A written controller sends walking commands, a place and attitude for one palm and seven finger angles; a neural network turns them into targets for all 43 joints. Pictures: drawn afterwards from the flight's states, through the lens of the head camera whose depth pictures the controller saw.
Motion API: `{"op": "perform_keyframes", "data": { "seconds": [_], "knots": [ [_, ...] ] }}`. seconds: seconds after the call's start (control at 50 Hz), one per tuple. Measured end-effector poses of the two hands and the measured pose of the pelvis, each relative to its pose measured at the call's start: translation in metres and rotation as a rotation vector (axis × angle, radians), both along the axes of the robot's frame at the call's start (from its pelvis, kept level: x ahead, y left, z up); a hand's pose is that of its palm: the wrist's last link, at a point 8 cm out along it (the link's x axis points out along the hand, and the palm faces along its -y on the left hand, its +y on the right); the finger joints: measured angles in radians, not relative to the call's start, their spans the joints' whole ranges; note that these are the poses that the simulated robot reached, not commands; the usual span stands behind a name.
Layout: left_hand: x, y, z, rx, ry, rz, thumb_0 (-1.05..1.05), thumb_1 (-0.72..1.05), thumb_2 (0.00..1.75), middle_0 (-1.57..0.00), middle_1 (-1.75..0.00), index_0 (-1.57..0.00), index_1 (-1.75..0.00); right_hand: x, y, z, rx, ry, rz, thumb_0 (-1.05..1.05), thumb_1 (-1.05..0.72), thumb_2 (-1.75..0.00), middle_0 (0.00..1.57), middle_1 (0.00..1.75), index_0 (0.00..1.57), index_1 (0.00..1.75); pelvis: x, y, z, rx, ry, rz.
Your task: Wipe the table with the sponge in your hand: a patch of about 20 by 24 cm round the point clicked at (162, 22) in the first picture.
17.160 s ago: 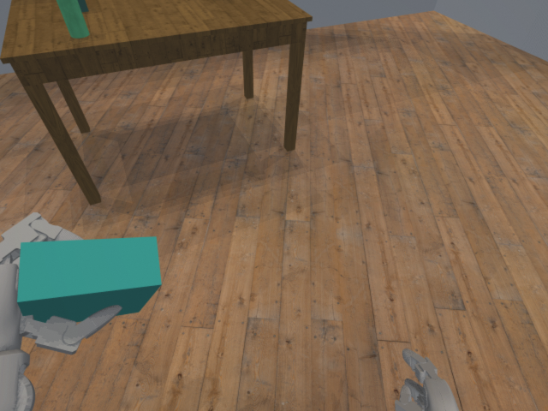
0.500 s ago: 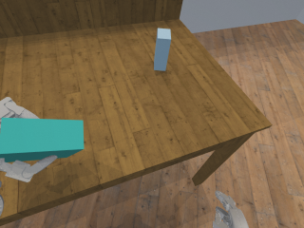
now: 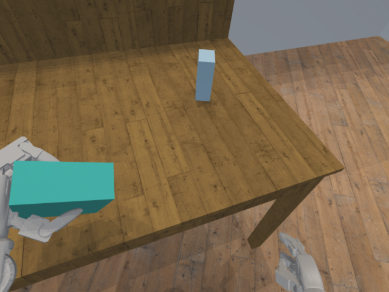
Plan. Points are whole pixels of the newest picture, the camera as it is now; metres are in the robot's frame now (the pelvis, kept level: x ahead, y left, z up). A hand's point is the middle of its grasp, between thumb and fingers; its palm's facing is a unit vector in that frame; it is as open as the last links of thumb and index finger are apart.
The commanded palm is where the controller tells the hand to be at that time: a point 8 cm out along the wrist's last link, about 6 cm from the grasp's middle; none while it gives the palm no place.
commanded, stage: look again from close up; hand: left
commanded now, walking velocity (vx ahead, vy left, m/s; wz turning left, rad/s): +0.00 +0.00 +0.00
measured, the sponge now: (77, 191) +0.23 +0.22 +0.13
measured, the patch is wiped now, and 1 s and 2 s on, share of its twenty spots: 0.00 0.00 0.00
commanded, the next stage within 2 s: come to a stop and stand still in 0.12 s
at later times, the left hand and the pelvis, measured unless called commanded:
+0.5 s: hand (68, 194) +0.22 +0.22 +0.15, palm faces +0.34 -0.85 -0.40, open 9.7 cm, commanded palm +0.16 +0.25 +0.17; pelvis +0.00 -0.03 +0.00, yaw -1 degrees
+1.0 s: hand (54, 178) +0.24 +0.25 +0.15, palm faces +0.34 -0.83 -0.44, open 9.7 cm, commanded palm +0.17 +0.28 +0.17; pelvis +0.01 +0.00 +0.00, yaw -1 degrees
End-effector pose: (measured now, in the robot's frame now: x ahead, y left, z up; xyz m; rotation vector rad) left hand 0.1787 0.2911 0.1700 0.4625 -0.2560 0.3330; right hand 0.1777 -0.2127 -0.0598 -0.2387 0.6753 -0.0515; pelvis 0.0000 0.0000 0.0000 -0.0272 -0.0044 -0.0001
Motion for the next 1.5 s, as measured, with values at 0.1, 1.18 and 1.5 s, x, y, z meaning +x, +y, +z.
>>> {"op": "perform_keyframes", "data": {
  "seconds": [0.1, 1.18, 1.5],
  "knots": [
    [-0.002, -0.011, 0.000, -0.007, 0.009, -0.002, 0.00, -0.46, 1.02, -0.78, -1.35, -0.78, -1.34, -0.009, -0.013, -0.002, 0.002, 0.004, -0.024, 0.01, -0.90, -0.90, 0.20, 0.30, 0.20, 0.30, -0.003, -0.008, 0.001, 0.001, -0.001, -0.001],
    [0.023, 0.004, 0.001, 0.038, -0.001, -0.033, 0.00, -0.46, 1.02, -0.77, -1.36, -0.77, -1.35, 0.022, 0.010, -0.001, 0.010, -0.013, 0.009, 0.01, -0.90, -0.90, 0.20, 0.30, 0.20, 0.30, 0.016, 0.005, -0.002, -0.002, 0.018, -0.005],
    [0.007, 0.002, -0.003, -0.003, 0.019, -0.011, 0.00, -0.46, 1.02, -0.77, -1.36, -0.77, -1.35, 0.000, 0.001, -0.001, -0.008, 0.010, -0.014, 0.01, -0.90, -0.90, 0.20, 0.30, 0.20, 0.30, 0.005, 0.003, 0.000, -0.006, 0.008, -0.004]
  ]
}}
